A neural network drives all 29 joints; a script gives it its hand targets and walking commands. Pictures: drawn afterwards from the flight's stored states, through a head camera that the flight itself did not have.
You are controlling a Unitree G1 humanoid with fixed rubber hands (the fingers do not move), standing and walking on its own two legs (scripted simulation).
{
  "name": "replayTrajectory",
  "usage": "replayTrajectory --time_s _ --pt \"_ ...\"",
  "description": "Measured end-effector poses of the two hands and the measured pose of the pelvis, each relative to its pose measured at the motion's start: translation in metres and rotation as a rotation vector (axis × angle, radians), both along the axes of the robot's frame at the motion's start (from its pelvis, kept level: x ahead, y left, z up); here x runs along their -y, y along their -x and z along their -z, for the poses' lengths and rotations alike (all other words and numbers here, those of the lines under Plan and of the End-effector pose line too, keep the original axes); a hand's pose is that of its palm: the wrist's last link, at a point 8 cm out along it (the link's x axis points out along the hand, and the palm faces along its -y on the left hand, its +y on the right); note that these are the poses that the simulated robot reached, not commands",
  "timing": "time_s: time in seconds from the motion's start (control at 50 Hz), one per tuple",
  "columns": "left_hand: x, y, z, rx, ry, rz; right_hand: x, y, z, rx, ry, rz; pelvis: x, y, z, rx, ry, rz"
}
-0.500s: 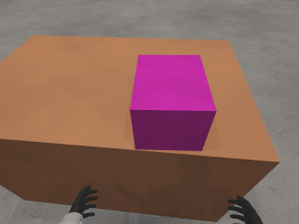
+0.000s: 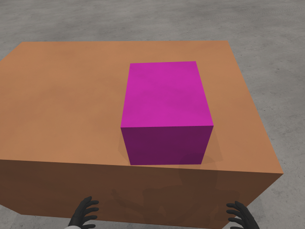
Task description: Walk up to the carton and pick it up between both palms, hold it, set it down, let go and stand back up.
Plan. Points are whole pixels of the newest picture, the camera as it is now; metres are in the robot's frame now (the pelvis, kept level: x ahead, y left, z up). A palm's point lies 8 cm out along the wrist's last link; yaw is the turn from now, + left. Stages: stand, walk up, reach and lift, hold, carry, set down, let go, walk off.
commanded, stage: let go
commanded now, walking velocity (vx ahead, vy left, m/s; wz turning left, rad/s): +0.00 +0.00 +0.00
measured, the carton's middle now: (164, 111) +0.43 +0.00 +0.06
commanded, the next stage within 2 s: stand in 0.34 s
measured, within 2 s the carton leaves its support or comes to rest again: neither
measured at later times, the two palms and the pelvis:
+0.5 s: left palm (61, 225) +0.15 +0.28 -0.10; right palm (261, 217) +0.18 -0.27 -0.11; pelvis +0.05 +0.00 +0.00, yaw +3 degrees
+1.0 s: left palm out of the picture +0.10 +0.33 -0.12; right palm out of the picture +0.14 -0.24 -0.11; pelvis +0.05 +0.04 +0.00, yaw +3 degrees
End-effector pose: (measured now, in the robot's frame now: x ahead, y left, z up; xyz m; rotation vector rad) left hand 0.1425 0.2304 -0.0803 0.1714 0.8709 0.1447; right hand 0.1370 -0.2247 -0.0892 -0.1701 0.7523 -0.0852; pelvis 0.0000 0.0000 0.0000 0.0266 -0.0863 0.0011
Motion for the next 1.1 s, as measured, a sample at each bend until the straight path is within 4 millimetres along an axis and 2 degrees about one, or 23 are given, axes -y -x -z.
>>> replayTrajectory --time_s 0.16,0.32,0.42,0.52,0.6,0.68,0.78,1.1 --pt "0.013 -0.021 0.01 -0.01 0.03 0.005 0.003 -0.03 -0.006 -0.031 0.025 -0.069 0.015 -0.015 -0.001 -0.032 0.008 -0.017" --pt "0.012 -0.023 0.018 -0.045 0.023 0.032 0.004 -0.044 0.002 -0.064 0.037 -0.078 0.014 -0.033 -0.002 -0.08 0.023 -0.031" --pt "-0.02 -0.016 0.025 -0.103 -0.037 0.013 0.027 -0.045 0.016 -0.218 0.117 -0.075 0.007 -0.044 0.003 -0.108 0.034 -0.046" --pt "-0.06 -0.007 0.024 -0.132 -0.105 -0.047 0.047 -0.046 0.017 -0.273 0.173 -0.044 -0.001 -0.057 0.005 -0.105 0.037 -0.056" --pt "-0.081 -0.001 0.024 -0.156 -0.135 -0.078 0.052 -0.046 0.015 -0.286 0.195 -0.028 -0.007 -0.063 0.006 -0.094 0.039 -0.058" --pt "-0.092 0.006 0.025 -0.184 -0.141 -0.089 0.049 -0.043 0.015 -0.295 0.198 -0.018 -0.014 -0.065 0.005 -0.08 0.04 -0.058" --pt "-0.096 0.015 0.03 -0.22 -0.128 -0.088 0.038 -0.035 0.017 -0.315 0.19 -0.012 -0.023 -0.062 0.003 -0.065 0.041 -0.058" --pt "-0.106 0.055 0.039 -0.315 -0.088 -0.083 0.015 0.01 0.02 -0.403 0.184 0.007 -0.045 -0.037 -0.003 -0.032 0.038 -0.059"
